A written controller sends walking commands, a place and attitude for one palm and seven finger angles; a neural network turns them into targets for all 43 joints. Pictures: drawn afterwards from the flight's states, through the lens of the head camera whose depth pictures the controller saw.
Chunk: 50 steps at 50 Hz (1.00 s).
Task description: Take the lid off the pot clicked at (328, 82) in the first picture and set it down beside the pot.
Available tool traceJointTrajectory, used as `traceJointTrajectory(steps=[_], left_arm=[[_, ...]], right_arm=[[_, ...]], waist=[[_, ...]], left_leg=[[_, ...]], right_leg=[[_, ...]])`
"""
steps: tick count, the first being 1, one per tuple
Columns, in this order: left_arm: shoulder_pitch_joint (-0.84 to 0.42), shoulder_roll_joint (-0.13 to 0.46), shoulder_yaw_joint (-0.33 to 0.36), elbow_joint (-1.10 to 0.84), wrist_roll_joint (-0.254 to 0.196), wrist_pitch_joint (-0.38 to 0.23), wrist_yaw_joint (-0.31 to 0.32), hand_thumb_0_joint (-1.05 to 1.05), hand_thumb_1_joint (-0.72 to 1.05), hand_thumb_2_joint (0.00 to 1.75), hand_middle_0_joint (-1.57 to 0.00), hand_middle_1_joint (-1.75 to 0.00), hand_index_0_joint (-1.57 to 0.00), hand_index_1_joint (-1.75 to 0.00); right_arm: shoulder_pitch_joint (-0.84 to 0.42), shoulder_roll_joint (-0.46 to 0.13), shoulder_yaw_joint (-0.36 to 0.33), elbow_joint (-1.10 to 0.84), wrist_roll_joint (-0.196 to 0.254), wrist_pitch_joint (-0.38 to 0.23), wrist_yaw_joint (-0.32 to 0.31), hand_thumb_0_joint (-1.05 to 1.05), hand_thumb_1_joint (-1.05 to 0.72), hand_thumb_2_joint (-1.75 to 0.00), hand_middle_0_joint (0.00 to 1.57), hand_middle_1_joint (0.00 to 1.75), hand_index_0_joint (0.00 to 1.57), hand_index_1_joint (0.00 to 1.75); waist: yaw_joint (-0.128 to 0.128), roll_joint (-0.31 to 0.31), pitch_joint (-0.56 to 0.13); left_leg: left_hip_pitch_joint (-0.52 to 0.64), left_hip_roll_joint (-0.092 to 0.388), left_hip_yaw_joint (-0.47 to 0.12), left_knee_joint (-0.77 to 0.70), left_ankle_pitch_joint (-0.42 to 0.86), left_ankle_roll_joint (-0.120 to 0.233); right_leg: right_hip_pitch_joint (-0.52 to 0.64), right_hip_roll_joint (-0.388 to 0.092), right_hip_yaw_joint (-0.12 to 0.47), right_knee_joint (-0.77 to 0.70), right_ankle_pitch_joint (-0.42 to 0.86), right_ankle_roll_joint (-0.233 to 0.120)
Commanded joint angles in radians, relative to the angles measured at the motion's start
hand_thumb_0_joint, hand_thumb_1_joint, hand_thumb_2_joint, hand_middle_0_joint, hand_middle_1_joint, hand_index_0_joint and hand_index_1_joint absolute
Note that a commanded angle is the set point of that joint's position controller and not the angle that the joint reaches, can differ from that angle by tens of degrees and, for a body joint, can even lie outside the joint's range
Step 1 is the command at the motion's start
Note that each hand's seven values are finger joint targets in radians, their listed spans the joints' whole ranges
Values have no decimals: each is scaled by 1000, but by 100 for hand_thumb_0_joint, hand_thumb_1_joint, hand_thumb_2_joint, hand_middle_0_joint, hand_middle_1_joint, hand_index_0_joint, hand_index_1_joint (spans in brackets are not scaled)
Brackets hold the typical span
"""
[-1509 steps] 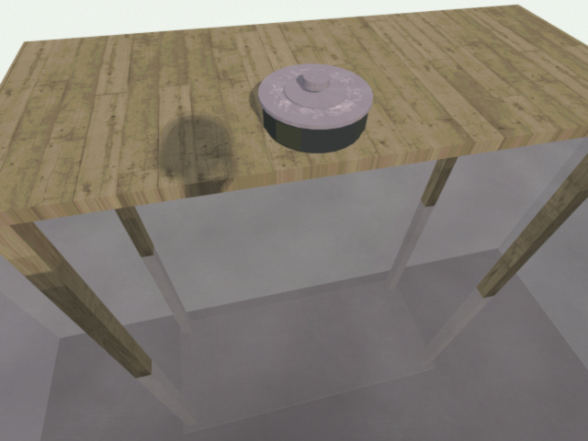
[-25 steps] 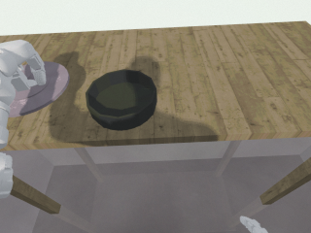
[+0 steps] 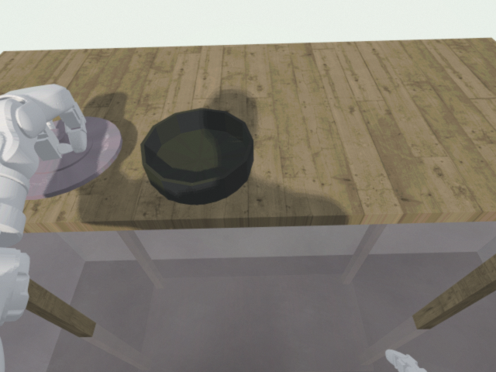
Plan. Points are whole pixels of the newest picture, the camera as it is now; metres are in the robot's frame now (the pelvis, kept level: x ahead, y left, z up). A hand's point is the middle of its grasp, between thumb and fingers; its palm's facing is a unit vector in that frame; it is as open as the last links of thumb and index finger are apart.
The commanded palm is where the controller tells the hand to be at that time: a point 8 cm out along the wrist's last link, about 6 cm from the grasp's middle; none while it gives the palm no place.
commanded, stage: lower the lid onto the table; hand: left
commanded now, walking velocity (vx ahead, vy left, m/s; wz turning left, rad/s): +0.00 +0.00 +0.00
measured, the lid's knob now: (51, 140) +0.44 +0.33 +0.15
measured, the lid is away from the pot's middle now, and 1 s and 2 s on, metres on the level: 0.23 0.24 0.24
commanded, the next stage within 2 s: open the fingers wide in 0.58 s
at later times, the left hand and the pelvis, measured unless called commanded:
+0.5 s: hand (66, 147) +0.44 +0.31 +0.14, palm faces -0.40 -0.12 -0.91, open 3.7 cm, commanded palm +0.44 +0.32 +0.20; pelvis +0.01 +0.00 +0.00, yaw -1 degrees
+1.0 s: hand (69, 151) +0.44 +0.31 +0.13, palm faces -0.37 -0.05 -0.93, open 4.5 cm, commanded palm +0.44 +0.31 +0.19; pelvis +0.00 +0.01 -0.01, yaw -1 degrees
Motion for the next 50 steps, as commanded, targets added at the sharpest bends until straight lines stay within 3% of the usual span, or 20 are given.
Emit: traceJointTrajectory(steps=[1,2,4,6,9,11,12,16,22,24,27,29,33,34,35,39,41,46,49,50], left_arm=[[-537,341,106,-99,11,-1,59,0,55,116,-83,-84,-129,-104],[-583,377,130,-125,26,-6,64,0,55,116,-83,-84,-129,-104],[-652,387,124,-192,29,-26,72,0,55,116,-83,-84,-129,-104],[-543,379,135,-136,21,-27,76,0,55,116,-83,-84,-129,-104],[-536,388,144,-76,30,-31,71,0,55,116,-83,-84,-129,-104],[-509,372,128,-93,19,-32,73,0,55,116,-83,-84,-129,-104],[-548,429,175,-167,28,-40,83,0,55,116,-83,-84,-129,-104],[-518,383,137,-98,20,-43,83,0,55,116,-83,-84,-129,-104],[-506,409,165,-90,28,-54,95,0,55,116,-83,-84,-129,-104],[-534,346,107,-64,26,-54,89,0,55,116,-83,-84,-129,-104],[-460,404,170,-82,26,-59,97,0,55,116,-83,-84,-129,-104],[-431,331,113,-14,20,-53,88,0,55,116,-83,-84,-129,-104],[-438,389,155,12,27,-55,99,0,55,116,-83,-84,-129,-104],[-483,255,36,23,25,-50,88,0,55,116,-83,-84,-129,-104],[-487,278,73,-94,43,-114,97,0,54,115,-82,-83,-127,-103],[-477,358,151,-89,33,-177,124,0,47,112,-78,-82,-119,-100],[-465,341,140,-92,27,-178,137,0,44,111,-76,-81,-114,-98],[-471,326,134,-107,26,-175,155,0,35,108,-72,-78,-104,-92],[-456,375,178,-49,31,-168,163,0,30,106,-70,-76,-99,-88],[-473,336,140,-35,31,-166,158,0,28,105,-69,-75,-97,-87]], right_arm=[[-15,-159,-51,-101,-4,-21,-19,0,-90,-90,20,30,20,30],[-2,-154,-51,-98,-6,-21,-20,0,-90,-90,20,30,20,30],[-19,-149,-48,-112,-5,-27,-21,0,-90,-90,20,30,20,30],[-8,-157,-53,-108,-10,-34,-22,0,-90,-90,20,30,20,30],[1,-153,-50,-100,-8,-19,-20,0,-90,-90,20,30,20,30],[-5,-162,-55,-105,-6,-19,-19,0,-90,-90,20,30,20,30],[7,-158,-56,-108,-9,-19,-17,0,-90,-90,20,30,20,30],[5,-165,-57,-99,-7,-17,-24,0,-90,-90,20,30,20,30],[31,-163,-59,-83,-10,-14,-23,0,-90,-90,20,30,20,30],[28,-160,-58,-79,-7,-7,-24,0,-90,-90,20,30,20,30],[32,-164,-60,-87,-9,-9,-17,0,-90,-90,20,30,20,30],[23,-156,-57,-85,-6,-2,-18,0,-90,-90,20,30,20,30],[30,-164,-57,-83,-5,8,-20,0,-90,-90,20,30,20,30],[24,-154,-53,-79,-4,10,-23,0,-90,-90,20,30,20,30],[43,-153,-64,-84,-10,25,-28,0,-90,-90,20,30,20,30],[30,-146,-61,-95,-11,52,-37,0,-90,-90,20,30,20,30],[22,-151,-61,-100,-7,56,-36,0,-90,-90,20,30,20,30],[25,-152,-61,-91,-5,56,-35,0,-90,-90,20,30,20,30],[40,-148,-57,-75,-8,58,-38,0,-90,-90,20,30,20,30],[34,-146,-54,-76,-6,57,-40,0,-90,-90,20,30,20,30]], waist=[[-30,38,-338],[-25,15,-372],[-25,92,-419],[-22,100,-411],[-23,36,-371],[-21,71,-390],[-14,80,-453],[-30,82,-415],[-28,69,-436],[-43,71,-395],[-20,53,-442],[-34,30,-381],[-26,26,-385],[-54,36,-362],[-49,-14,-347],[-32,54,-402],[-35,107,-408],[-34,101,-413],[-26,39,-389],[-33,32,-367]], left_leg=[[137,-4,-28,-41,205,23],[135,-3,-25,-42,199,24],[170,-6,-31,-41,235,24],[193,1,-38,-17,325,24],[123,-3,-21,-25,268,26],[158,3,-26,-15,334,27],[182,4,-30,-11,354,25],[184,7,-31,-2,366,28],[191,8,-35,16,395,24],[172,9,-33,6,342,23],[183,13,-38,23,419,21],[143,9,-26,26,378,27],[123,10,-25,26,332,27],[131,7,-23,23,323,26],[130,25,-19,31,303,29],[113,18,-13,35,286,26],[154,23,-25,40,343,19],[189,26,-39,27,355,14],[127,19,-28,12,268,21],[106,15,-22,5,239,22]], right_leg=[[69,59,11,-22,172,-62],[94,58,18,-17,177,-55],[102,57,21,-7,194,-59],[82,60,20,-6,224,-63],[101,56,20,-2,226,-52],[87,57,19,0,243,-57],[111,56,28,8,251,-51],[66,60,21,4,246,-54],[54,64,25,17,252,-48],[22,63,18,11,221,-48],[51,63,22,31,256,-47],[31,63,19,25,247,-44],[29,64,19,36,220,-48],[-11,64,15,29,215,-47],[-53,67,13,20,175,-45],[-13,63,21,44,177,-52],[-44,66,17,41,174,-58],[-57,70,11,26,158,-60],[-16,69,16,20,148,-57],[-14,68,14,17,148,-57]])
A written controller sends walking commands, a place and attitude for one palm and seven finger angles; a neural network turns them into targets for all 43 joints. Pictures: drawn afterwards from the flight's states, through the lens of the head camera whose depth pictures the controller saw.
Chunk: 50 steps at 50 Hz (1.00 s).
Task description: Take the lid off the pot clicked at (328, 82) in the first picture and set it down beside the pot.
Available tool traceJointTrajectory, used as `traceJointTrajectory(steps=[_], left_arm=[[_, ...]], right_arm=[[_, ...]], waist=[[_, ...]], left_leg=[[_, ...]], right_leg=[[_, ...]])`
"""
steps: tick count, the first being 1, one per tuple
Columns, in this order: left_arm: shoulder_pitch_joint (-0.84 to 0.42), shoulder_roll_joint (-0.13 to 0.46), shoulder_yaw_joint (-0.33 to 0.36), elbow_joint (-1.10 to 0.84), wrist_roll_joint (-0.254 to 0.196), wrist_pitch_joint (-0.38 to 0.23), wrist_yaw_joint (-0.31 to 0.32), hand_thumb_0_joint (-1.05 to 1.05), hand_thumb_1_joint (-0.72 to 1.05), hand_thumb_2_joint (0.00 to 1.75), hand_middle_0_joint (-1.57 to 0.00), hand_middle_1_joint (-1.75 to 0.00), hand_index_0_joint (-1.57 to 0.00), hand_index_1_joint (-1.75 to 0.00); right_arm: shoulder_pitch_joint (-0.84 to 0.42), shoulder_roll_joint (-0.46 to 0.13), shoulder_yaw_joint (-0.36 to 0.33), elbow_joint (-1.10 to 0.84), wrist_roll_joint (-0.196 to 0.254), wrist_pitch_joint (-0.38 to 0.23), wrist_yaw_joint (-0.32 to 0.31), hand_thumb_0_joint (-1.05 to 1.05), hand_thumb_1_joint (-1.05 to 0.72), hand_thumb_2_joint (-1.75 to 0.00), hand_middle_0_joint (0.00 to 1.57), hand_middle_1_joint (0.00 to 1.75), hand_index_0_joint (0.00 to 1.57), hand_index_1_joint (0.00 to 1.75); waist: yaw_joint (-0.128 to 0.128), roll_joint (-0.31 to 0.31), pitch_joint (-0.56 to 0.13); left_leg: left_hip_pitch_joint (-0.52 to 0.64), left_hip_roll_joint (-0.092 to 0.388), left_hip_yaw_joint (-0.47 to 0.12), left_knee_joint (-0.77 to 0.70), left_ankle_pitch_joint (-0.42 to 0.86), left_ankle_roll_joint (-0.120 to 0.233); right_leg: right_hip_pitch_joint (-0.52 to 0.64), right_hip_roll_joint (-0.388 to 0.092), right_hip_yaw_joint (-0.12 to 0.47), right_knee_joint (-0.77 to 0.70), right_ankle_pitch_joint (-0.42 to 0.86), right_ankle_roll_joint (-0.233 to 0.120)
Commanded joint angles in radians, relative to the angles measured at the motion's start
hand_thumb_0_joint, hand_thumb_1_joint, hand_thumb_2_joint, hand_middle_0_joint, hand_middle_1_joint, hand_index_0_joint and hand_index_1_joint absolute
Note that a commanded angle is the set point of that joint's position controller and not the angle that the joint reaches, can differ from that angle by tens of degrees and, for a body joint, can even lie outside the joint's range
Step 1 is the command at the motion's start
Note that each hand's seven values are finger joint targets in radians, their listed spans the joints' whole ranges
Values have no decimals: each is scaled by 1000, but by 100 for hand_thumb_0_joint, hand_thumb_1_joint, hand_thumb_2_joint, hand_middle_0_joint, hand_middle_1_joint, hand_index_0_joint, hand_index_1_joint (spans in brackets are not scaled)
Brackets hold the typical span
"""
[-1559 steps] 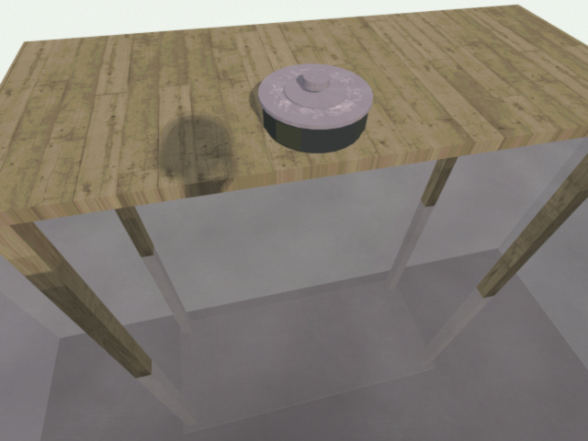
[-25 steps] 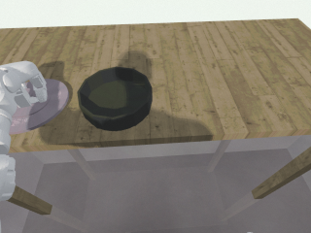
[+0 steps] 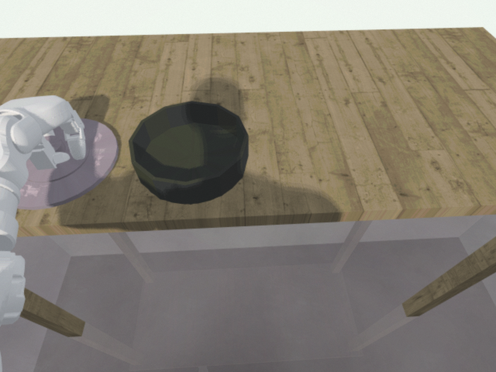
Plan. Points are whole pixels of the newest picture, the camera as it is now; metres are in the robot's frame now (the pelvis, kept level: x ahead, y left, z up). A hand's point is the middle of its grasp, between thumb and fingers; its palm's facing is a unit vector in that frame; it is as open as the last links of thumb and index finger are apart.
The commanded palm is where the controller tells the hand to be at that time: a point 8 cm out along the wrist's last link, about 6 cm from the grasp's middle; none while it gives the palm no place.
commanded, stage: open the fingers wide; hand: left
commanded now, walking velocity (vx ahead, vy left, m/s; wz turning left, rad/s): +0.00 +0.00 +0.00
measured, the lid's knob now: (48, 148) +0.45 +0.33 +0.11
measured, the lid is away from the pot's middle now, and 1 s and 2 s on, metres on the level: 0.24 0.24 0.24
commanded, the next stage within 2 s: raise the empty hand in 0.78 s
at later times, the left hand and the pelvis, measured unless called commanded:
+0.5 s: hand (51, 144) +0.43 +0.31 +0.14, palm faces -0.35 -0.08 -0.94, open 9.3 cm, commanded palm +0.43 +0.32 +0.20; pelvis +0.00 +0.00 +0.00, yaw -1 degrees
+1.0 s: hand (48, 143) +0.43 +0.31 +0.14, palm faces -0.33 -0.05 -0.94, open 11.0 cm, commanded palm +0.42 +0.31 +0.21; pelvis +0.00 +0.00 +0.00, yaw +0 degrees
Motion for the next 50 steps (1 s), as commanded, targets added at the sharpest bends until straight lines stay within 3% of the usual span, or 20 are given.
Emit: traceJointTrajectory(steps=[1,3,6,8,11,12,13,21,24,26,27,30,31,32,36,38,41,43,48,50], left_arm=[[-505,284,62,-157,-16,11,43,0,26,105,-68,-74,-95,-86],[-488,349,116,-117,2,14,49,0,22,104,-67,-72,-91,-83],[-486,315,75,-73,4,18,42,0,17,103,-65,-70,-85,-79],[-515,378,123,-102,16,11,47,0,13,102,-63,-68,-82,-76],[-461,295,66,-93,8,12,39,0,8,101,-61,-65,-76,-72],[-472,369,130,-128,9,8,42,0,6,100,-60,-64,-74,-71],[-461,389,146,-128,6,7,43,0,4,100,-60,-64,-72,-69],[-396,349,133,-234,-20,21,36,0,-10,97,-54,-56,-58,-57],[-376,369,152,-161,-18,32,33,0,-16,96,-52,-52,-52,-52],[-418,332,108,-194,-18,36,30,0,-16,96,-53,-51,-53,-51],[-460,344,114,-241,-13,32,32,0,-17,97,-53,-51,-53,-51],[-466,349,120,-222,-13,28,30,0,-17,97,-53,-51,-53,-51],[-454,311,86,-224,-20,29,27,0,-17,97,-53,-51,-53,-51],[-443,363,137,-228,-15,28,32,0,-17,97,-53,-51,-53,-51],[-443,289,74,-212,-20,29,26,0,-17,97,-53,-50,-53,-50],[-422,363,146,-266,-19,22,35,0,-17,97,-53,-51,-53,-51],[-371,320,118,-220,-28,33,31,0,-17,97,-54,-50,-54,-50],[-393,321,116,-194,-22,40,29,0,-17,97,-54,-49,-54,-49],[-501,389,160,-345,-17,29,45,0,-17,98,-54,-49,-54,-49],[-452,369,153,-255,-19,44,39,0,-17,98,-54,-49,-54,-49]], right_arm=[[-4,-168,-51,-96,-1,-23,-19,0,-90,-90,20,30,20,30],[8,-167,-49,-89,-7,-22,-23,0,-90,-90,20,30,20,30],[5,-172,-49,-88,-1,-21,-27,0,-90,-90,20,30,20,30],[10,-169,-48,-90,-4,-19,-28,0,-90,-90,20,30,20,30],[6,-167,-51,-98,-2,-19,-24,0,-90,-90,20,30,20,30],[15,-167,-52,-98,-6,-16,-20,0,-90,-90,20,30,20,30],[10,-167,-50,-106,-9,-16,-20,0,-90,-90,20,30,20,30],[-25,-172,-56,-121,-2,-14,-9,0,-90,-90,20,30,20,30],[-14,-167,-50,-110,-7,-12,-13,0,-90,-90,20,30,20,30],[-33,-172,-51,-116,0,-11,-13,0,-90,-90,20,30,20,30],[-20,-166,-53,-113,-3,-13,-13,0,-90,-90,20,30,20,30],[-20,-162,-52,-108,-5,-13,-20,0,-90,-90,20,30,20,30],[-29,-168,-53,-112,-2,-15,-19,0,-90,-90,20,30,20,30],[-16,-164,-54,-106,-6,-15,-17,0,-90,-90,20,30,20,30],[-29,-168,-53,-107,-1,-11,-15,0,-90,-90,20,30,20,30],[-29,-162,-51,-118,-8,-13,-10,0,-90,-90,20,30,20,30],[-40,-165,-49,-118,-4,-10,-5,0,-90,-90,20,30,20,30],[-36,-163,-47,-110,-5,-4,-6,0,-90,-90,20,30,20,30],[-47,-157,-46,-124,-9,-21,-13,0,-90,-90,20,30,20,30],[-35,-157,-45,-109,-9,-21,-13,0,-90,-90,20,30,20,30]], waist=[[-27,67,-336],[-16,33,-350],[-24,45,-307],[-13,33,-353],[-21,65,-346],[-7,53,-376],[-2,50,-392],[-4,89,-382],[-5,21,-338],[-13,64,-329],[-14,61,-373],[-17,59,-373],[-22,91,-361],[-12,70,-383],[-21,89,-344],[1,82,-415],[-3,78,-355],[-8,19,-333],[0,122,-442],[-1,74,-382]], left_leg=[[222,12,-45,-61,302,13],[196,8,-35,-59,275,18],[172,8,-28,-62,251,16],[158,6,-23,-62,240,18],[208,13,-32,-45,353,15],[198,17,-32,-49,340,13],[189,11,-28,-48,343,17],[245,22,-36,-45,448,16],[183,16,-24,-50,367,20],[201,15,-27,-54,355,19],[223,16,-35,-56,346,18],[219,11,-33,-55,331,20],[244,10,-34,-44,370,20],[237,14,-36,-43,363,17],[251,17,-41,-46,390,13],[261,14,-43,-39,441,14],[241,19,-44,-41,454,9],[202,20,-34,-52,374,12],[301,14,-60,-57,445,9],[263,17,-54,-67,417,7]], right_leg=[[58,61,-9,-38,175,-66],[88,62,-2,-33,177,-63],[67,62,-6,-35,171,-66],[109,59,2,-26,182,-62],[68,63,-6,-24,208,-64],[98,61,2,-19,207,-58],[128,60,3,-17,224,-59],[106,60,-2,-31,244,-58],[121,59,-1,-33,233,-53],[96,59,-2,-39,215,-59],[103,58,2,-35,203,-55],[105,59,-1,-36,206,-57],[82,60,-1,-39,218,-62],[96,60,2,-32,210,-57],[57,62,-8,-37,208,-64],[115,59,1,-24,244,-59],[93,61,-5,-31,240,-62],[97,60,-6,-34,218,-56],[123,60,-2,-37,226,-63],[119,60,-6,-47,218,-60]])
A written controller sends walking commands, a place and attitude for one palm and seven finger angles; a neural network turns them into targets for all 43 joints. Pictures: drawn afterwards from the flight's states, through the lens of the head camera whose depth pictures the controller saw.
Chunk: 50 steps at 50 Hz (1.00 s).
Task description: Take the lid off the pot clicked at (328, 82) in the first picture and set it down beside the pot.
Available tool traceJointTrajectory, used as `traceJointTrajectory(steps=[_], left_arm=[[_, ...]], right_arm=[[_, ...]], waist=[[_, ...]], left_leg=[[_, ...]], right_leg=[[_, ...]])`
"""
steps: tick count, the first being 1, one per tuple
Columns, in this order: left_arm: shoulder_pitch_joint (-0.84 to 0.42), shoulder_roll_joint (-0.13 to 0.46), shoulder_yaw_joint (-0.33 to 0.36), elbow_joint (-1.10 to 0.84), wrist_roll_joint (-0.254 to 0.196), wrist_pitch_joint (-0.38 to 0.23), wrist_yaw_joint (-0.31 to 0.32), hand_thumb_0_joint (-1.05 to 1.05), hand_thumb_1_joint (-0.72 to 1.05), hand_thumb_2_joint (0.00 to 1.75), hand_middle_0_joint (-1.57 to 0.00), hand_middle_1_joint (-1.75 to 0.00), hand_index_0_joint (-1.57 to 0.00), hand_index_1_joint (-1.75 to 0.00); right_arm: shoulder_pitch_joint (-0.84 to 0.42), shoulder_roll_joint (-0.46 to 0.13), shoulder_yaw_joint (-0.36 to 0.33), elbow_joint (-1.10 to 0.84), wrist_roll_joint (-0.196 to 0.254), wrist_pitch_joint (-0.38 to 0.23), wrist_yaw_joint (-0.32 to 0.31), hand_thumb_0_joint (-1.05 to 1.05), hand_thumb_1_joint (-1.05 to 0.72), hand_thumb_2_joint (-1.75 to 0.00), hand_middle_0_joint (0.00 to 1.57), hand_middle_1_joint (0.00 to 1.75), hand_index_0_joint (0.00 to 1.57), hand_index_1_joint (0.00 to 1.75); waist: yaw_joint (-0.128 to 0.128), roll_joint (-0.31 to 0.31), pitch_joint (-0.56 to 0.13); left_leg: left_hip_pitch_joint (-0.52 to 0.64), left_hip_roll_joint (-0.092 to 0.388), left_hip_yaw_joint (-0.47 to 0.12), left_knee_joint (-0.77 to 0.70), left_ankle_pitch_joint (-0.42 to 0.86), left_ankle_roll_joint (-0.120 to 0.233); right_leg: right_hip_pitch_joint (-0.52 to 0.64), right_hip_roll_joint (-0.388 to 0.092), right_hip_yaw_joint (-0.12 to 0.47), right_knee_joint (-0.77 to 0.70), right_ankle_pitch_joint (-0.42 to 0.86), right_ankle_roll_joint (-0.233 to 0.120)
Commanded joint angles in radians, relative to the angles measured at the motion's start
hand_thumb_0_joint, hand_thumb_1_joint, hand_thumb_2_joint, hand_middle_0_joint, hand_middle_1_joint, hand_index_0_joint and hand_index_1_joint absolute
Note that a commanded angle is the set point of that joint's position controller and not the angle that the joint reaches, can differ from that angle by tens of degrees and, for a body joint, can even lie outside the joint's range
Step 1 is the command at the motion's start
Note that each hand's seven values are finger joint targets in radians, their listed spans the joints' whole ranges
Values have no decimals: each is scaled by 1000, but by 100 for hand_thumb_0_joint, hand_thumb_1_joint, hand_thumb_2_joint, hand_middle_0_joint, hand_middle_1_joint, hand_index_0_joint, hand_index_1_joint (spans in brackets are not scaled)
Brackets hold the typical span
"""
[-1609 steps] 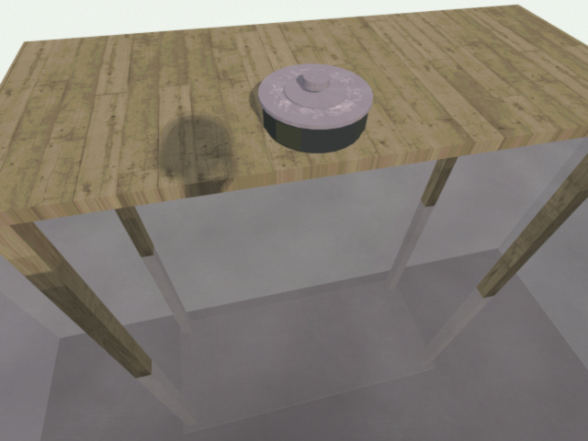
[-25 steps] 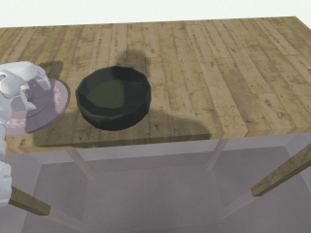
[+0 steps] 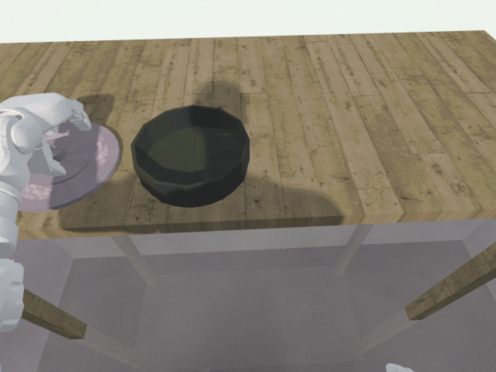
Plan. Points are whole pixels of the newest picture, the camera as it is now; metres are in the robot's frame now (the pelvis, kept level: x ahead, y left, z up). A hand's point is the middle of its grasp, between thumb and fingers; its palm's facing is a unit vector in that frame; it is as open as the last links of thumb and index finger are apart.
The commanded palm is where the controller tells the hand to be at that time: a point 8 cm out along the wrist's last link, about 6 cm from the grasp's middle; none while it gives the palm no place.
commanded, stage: raise the empty hand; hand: left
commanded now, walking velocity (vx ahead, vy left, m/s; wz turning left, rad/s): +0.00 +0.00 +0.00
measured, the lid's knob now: (51, 151) +0.45 +0.33 +0.11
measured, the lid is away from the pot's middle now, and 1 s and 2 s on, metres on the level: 0.24 0.24 0.24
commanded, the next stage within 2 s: draw the hand back to the body in 1.18 s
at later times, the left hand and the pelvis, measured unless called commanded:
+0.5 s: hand (28, 114) +0.43 +0.31 +0.20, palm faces -0.25 -0.06 -0.97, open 11.0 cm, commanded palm +0.42 +0.32 +0.26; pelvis +0.00 +0.00 +0.00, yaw +0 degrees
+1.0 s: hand out of the picture +0.43 +0.32 +0.26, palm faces -0.16 -0.04 -0.99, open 11.0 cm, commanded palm +0.41 +0.32 +0.32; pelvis +0.00 +0.00 +0.00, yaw +0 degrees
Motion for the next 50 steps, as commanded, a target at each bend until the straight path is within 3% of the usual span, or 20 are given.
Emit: traceJointTrajectory(steps=[1,3,6,9,12,16,17,19,21,22,25,28,31,33,39,41,43,46,47,50], left_arm=[[-466,344,116,-147,-13,23,42,0,-17,98,-54,-49,-54,-49],[-478,296,70,-110,-7,40,30,0,-17,98,-54,-49,-54,-49],[-536,283,41,-207,-16,50,18,0,-17,98,-54,-49,-54,-49],[-509,394,139,-141,-10,56,11,0,-17,98,-54,-49,-54,-49],[-517,338,81,-154,-6,70,-3,0,-17,98,-54,-49,-54,-49],[-532,359,84,-157,-11,84,-19,0,-17,98,-54,-49,-54,-49],[-570,415,129,-193,-2,82,-19,0,-17,98,-54,-49,-54,-49],[-602,344,62,-169,-2,90,-32,0,-17,98,-54,-49,-54,-49],[-566,388,102,-202,-7,94,-31,0,-17,98,-54,-49,-54,-49],[-580,416,129,-231,2,92,-29,0,-17,98,-54,-49,-54,-49],[-575,356,75,-146,-5,114,-46,0,-17,98,-54,-49,-54,-49],[-640,424,116,-211,3,115,-45,0,-17,98,-54,-49,-54,-49],[-626,359,57,-163,1,127,-52,0,-17,98,-54,-49,-54,-49],[-671,380,70,-149,14,132,-53,0,-17,98,-54,-49,-54,-49],[-728,383,61,-214,18,137,-60,0,-17,98,-54,-49,-54,-49],[-640,385,73,-166,12,151,-63,0,-17,98,-54,-49,-54,-49],[-671,390,76,-160,22,158,-69,0,-17,98,-54,-49,-54,-49],[-686,365,54,-241,9,170,-73,0,-17,98,-54,-49,-54,-49],[-724,411,89,-293,24,171,-69,0,-17,98,-54,-49,-54,-49],[-668,412,98,-192,26,191,-81,0,-17,98,-54,-49,-54,-49]], right_arm=[[-13,-165,-49,-99,-5,-30,-14,0,-90,-90,20,30,20,30],[-16,-159,-47,-94,-6,-28,-12,0,-90,-90,20,30,20,30],[-36,-165,-50,-108,-2,-33,-9,0,-90,-90,20,30,20,30],[-20,-162,-44,-102,-8,-37,-14,0,-90,-90,20,30,20,30],[-34,-160,-44,-110,-4,-35,-9,0,-90,-90,20,30,20,30],[-40,-172,-47,-114,-1,-35,-8,0,-90,-90,20,30,20,30],[-29,-167,-45,-113,-5,-35,-7,0,-90,-90,20,30,20,30],[-40,-160,-40,-112,-3,-32,-11,0,-90,-90,20,30,20,30],[-46,-172,-46,-119,0,-39,-7,0,-90,-90,20,30,20,30],[-36,-164,-44,-120,-6,-40,-3,0,-90,-90,20,30,20,30],[-40,-164,-40,-112,-1,-35,-4,0,-90,-90,20,30,20,30],[-48,-169,-41,-118,-2,-39,-4,0,-90,-90,20,30,20,30],[-50,-168,-39,-115,2,-42,-7,0,-90,-90,20,30,20,30],[-38,-165,-37,-105,-2,-42,-7,0,-90,-90,20,30,20,30],[-49,-158,-33,-116,-1,-50,-5,0,-90,-90,20,30,20,30],[-46,-169,-35,-117,1,-55,-2,0,-90,-90,20,30,20,30],[-45,-162,-31,-113,-2,-51,-1,0,-90,-90,20,30,20,30],[-60,-167,-36,-127,3,-59,6,0,-90,-90,20,30,20,30],[-48,-160,-35,-127,-2,-62,9,0,-90,-90,20,30,20,30],[-51,-162,-29,-121,0,-60,4,0,-90,-90,20,30,20,30]], waist=[[-6,78,-363],[-14,29,-321],[-17,89,-362],[2,11,-369],[-4,32,-347],[-7,55,-346],[-1,37,-384],[-17,44,-350],[-1,86,-377],[4,77,-408],[-9,26,-321],[-1,44,-379],[-13,71,-344],[-14,45,-338],[-8,81,-388],[-2,83,-362],[-4,31,-351],[1,98,-373],[8,97,-423],[12,27,-356]], left_leg=[[232,18,-54,-46,425,5],[194,16,-43,-56,337,9],[254,16,-54,-56,391,8],[181,8,-36,-64,339,16],[184,13,-34,-65,355,11],[199,11,-36,-62,360,13],[195,12,-36,-64,364,14],[195,9,-35,-67,357,15],[233,14,-42,-58,411,12],[236,14,-45,-58,427,10],[188,14,-36,-72,347,10],[197,9,-32,-72,345,15],[221,13,-40,-66,384,12],[203,13,-39,-81,316,9],[236,13,-42,-81,393,10],[246,19,-47,-71,441,7],[215,16,-37,-79,399,9],[275,22,-51,-76,472,6],[285,23,-55,-82,472,4],[228,20,-42,-90,427,6]], right_leg=[[88,59,-10,-25,217,-67],[84,57,-9,-31,189,-61],[82,57,-7,-34,203,-67],[166,51,1,-28,232,-61],[149,48,1,-28,233,-59],[138,50,-2,-35,231,-63],[172,48,4,-28,244,-59],[142,48,-3,-35,234,-58],[144,49,0,-33,245,-64],[163,48,3,-25,249,-60],[136,50,-6,-40,219,-57],[174,45,3,-35,235,-60],[129,48,-4,-44,233,-65],[132,50,-6,-46,196,-62],[159,45,0,-44,236,-61],[140,48,-5,-48,242,-66],[158,45,-4,-47,242,-60],[135,46,-5,-53,240,-66],[163,45,3,-47,237,-62],[168,44,-5,-48,237,-59]])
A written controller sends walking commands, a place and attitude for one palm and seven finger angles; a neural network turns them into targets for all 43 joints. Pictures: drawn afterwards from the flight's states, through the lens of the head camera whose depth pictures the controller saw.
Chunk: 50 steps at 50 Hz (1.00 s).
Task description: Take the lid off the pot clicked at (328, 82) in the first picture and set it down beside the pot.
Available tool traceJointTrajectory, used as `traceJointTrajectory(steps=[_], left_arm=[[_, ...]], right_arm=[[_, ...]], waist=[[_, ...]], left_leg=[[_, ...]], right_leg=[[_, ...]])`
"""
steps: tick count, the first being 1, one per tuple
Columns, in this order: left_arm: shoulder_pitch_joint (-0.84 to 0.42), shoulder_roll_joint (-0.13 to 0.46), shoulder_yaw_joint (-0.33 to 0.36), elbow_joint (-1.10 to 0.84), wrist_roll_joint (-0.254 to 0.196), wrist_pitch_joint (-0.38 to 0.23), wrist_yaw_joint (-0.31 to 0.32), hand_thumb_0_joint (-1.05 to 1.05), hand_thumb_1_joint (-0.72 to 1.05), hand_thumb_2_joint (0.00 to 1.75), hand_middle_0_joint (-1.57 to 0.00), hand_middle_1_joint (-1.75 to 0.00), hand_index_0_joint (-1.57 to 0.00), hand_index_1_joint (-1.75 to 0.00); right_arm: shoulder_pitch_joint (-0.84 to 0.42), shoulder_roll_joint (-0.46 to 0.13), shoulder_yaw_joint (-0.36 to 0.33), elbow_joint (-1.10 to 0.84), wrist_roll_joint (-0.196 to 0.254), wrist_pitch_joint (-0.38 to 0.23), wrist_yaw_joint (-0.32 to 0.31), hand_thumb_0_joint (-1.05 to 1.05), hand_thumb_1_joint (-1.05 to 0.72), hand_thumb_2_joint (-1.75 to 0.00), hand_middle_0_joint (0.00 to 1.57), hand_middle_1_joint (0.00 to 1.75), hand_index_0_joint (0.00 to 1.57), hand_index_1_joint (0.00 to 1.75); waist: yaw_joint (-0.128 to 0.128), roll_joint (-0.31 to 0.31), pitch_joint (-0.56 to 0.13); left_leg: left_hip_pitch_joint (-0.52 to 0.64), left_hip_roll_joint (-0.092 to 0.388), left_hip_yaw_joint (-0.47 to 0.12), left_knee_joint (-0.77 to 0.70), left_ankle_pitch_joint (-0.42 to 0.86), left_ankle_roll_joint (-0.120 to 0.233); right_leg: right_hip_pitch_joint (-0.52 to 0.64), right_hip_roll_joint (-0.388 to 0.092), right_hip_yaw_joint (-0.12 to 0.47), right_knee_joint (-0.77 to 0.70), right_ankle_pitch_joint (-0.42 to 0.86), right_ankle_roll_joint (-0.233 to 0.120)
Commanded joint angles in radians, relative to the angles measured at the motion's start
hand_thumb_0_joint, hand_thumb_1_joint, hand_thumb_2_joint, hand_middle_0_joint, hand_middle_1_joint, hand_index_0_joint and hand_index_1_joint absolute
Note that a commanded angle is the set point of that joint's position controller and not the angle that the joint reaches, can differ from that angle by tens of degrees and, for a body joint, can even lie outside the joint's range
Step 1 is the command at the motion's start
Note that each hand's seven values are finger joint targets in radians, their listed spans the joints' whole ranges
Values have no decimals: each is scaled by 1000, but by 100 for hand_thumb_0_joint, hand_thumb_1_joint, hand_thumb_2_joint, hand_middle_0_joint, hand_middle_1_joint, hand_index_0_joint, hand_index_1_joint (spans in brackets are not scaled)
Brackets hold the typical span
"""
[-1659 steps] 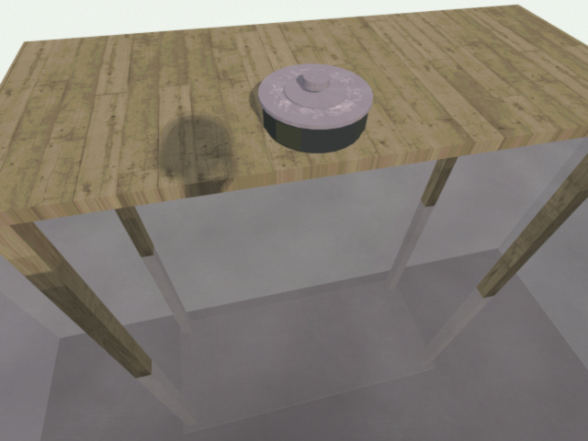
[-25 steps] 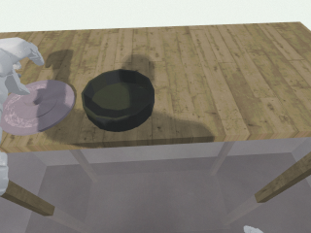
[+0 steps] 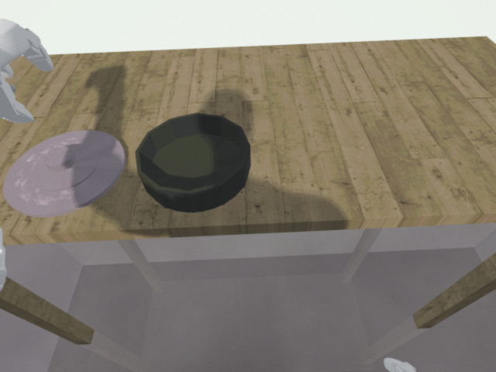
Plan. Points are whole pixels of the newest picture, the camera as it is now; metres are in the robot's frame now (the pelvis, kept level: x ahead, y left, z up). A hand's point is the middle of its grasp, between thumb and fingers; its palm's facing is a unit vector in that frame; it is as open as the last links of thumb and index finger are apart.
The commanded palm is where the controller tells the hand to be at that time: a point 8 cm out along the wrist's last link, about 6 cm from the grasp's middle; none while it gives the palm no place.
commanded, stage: raise the empty hand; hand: left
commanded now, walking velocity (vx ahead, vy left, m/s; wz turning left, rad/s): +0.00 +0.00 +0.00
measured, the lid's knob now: (60, 159) +0.45 +0.34 +0.11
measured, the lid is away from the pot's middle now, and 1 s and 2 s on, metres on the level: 0.24 0.24 0.24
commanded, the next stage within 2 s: draw the hand back to the body in 0.18 s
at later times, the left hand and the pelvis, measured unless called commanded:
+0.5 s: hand (8, 90) +0.42 +0.32 +0.26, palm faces -0.15 -0.04 -0.99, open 11.0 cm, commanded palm +0.39 +0.32 +0.32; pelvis +0.00 -0.01 +0.00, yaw -1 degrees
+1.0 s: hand (24, 75) +0.38 +0.25 +0.30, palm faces +0.41 -0.86 -0.30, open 10.9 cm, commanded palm +0.32 +0.30 +0.31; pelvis +0.00 -0.02 +0.00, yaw -2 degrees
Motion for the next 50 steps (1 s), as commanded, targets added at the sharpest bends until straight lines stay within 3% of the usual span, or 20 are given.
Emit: traceJointTrajectory(steps=[1,3,6,9,11,14,17,21,23,27,32,34,38,39,40,41,43,46,47,50], left_arm=[[-438,291,90,-113,2,30,29,0,-17,98,-54,-49,-54,-49],[-500,299,81,-87,16,39,25,0,-17,98,-54,-49,-54,-49],[-518,319,91,-156,18,39,30,0,-17,98,-54,-49,-54,-49],[-508,277,53,-64,32,48,19,0,-17,98,-54,-49,-54,-49],[-487,310,77,-106,22,41,23,0,-17,98,-54,-49,-54,-49],[-572,315,75,-122,36,42,23,0,-17,98,-54,-49,-54,-49],[-485,340,121,-247,24,36,26,0,-17,98,-54,-49,-54,-49],[-321,317,136,-218,-8,50,14,0,-17,98,-54,-49,-54,-49],[-366,327,143,-256,-4,55,13,0,-17,98,-54,-49,-54,-49],[-382,378,187,-358,-11,54,16,0,-17,98,-54,-49,-54,-49],[-250,365,219,-410,-27,64,14,0,-17,98,-54,-49,-54,-49],[-224,301,174,-397,-41,74,4,0,-17,98,-54,-49,-54,-49],[-206,327,208,-524,-57,78,7,0,-17,98,-54,-49,-54,-49],[-296,78,402,-624,-703,-70,212,0,-17,98,-54,-49,-54,-49],[-94,45,359,-493,-742,-99,307,0,-17,98,-54,-49,-54,-49],[-7,29,414,-491,-851,-129,369,0,-17,98,-54,-49,-54,-49],[-9,54,474,-628,-941,-174,462,0,-17,98,-54,-49,-54,-49],[-20,118,584,-741,-977,-212,548,0,-12,97,-53,-48,-53,-48],[-26,74,564,-734,-978,-217,563,0,-9,97,-52,-47,-52,-47],[56,-9,538,-792,-995,-234,585,0,-1,97,-49,-46,-49,-46]], right_arm=[[-44,-159,-47,-122,-3,-31,-10,0,-90,-90,20,30,20,30],[-47,-154,-42,-117,-4,-28,-15,0,-90,-90,20,30,20,30],[-52,-158,-45,-131,-3,-39,-15,0,-90,-90,20,30,20,30],[-33,-150,-40,-116,-4,-34,-16,0,-90,-90,20,30,20,30],[-48,-162,-42,-130,-2,-37,-15,0,-90,-90,20,30,20,30],[-40,-147,-40,-122,-5,-35,-21,0,-90,-90,20,30,20,30],[-50,-142,-45,-148,-7,-47,-11,0,-90,-90,20,30,20,30],[-73,-155,-45,-158,-1,-40,-6,0,-90,-90,20,30,20,30],[-89,-145,-41,-161,-3,-33,-10,0,-90,-90,20,30,20,30],[-99,-141,-38,-174,-3,-36,-12,0,-90,-90,20,30,20,30],[-116,-133,-39,-189,-6,-44,-11,0,-90,-90,20,30,20,30],[-140,-129,-35,-189,-3,-39,-11,0,-90,-90,20,30,20,30],[-173,-127,-32,-204,-5,-44,-12,0,-90,-90,20,30,20,30],[21,-45,-40,-249,-6,-122,-9,0,-90,-90,20,30,20,30],[-38,-77,-23,-221,-13,-147,-16,0,-90,-90,20,30,20,30],[-55,-96,-29,-208,-13,-161,-26,0,-90,-90,20,30,20,30],[-85,-105,-26,-195,-23,-187,-41,0,-90,-90,20,30,20,30],[-91,-106,-25,-144,-44,-219,-46,0,-90,-90,20,30,20,30],[-94,-92,-20,-133,-48,-227,-45,0,-90,-90,20,30,20,30],[-112,-81,-25,-126,-49,-257,-35,0,-90,-90,20,30,20,30]], waist=[[-4,32,-320],[-10,-26,-297],[2,50,-374],[-12,-20,-305],[0,33,-346],[-13,9,-349],[17,69,-430],[23,35,-347],[18,14,-336],[31,46,-383],[49,42,-396],[40,20,-324],[52,33,-361],[9,-22,-266],[32,-54,-232],[41,-96,-202],[56,-72,-229],[71,61,-244],[65,121,-228],[71,138,-226]], left_leg=[[161,26,-35,-26,394,5],[124,22,-26,-42,302,9],[171,21,-30,-33,358,11],[128,24,-21,-47,285,8],[142,23,-19,-37,329,8],[141,20,-18,-43,295,13],[197,25,-31,-19,439,14],[163,29,-23,-13,427,12],[147,25,-19,-19,371,16],[158,21,-26,-18,376,15],[178,26,-32,-1,423,12],[157,27,-30,-11,376,11],[176,23,-32,-3,393,14],[315,74,-33,-20,314,-9],[334,94,-76,-45,232,-15],[310,102,-75,-74,144,-15],[278,94,-46,-90,154,-12],[292,87,-16,-70,280,-23],[280,81,-9,-74,274,-29],[291,84,-11,-83,300,-34]], right_leg=[[93,48,-7,-11,222,-63],[105,46,-7,-12,198,-59],[124,44,4,-7,215,-65],[106,43,-5,-11,191,-58],[122,40,1,-5,217,-63],[130,40,3,-9,208,-58],[158,38,16,11,255,-60],[133,38,3,6,260,-59],[138,36,5,9,240,-57],[165,34,13,20,242,-58],[162,30,15,31,244,-57],[125,31,2,22,217,-57],[138,31,2,32,231,-57],[24,43,-21,-5,142,-79],[28,45,0,-9,85,-79],[45,45,6,-36,66,-78],[130,34,15,-30,120,-67],[178,27,18,-34,189,-69],[178,26,18,-41,190,-69],[190,30,10,-39,201,-68]])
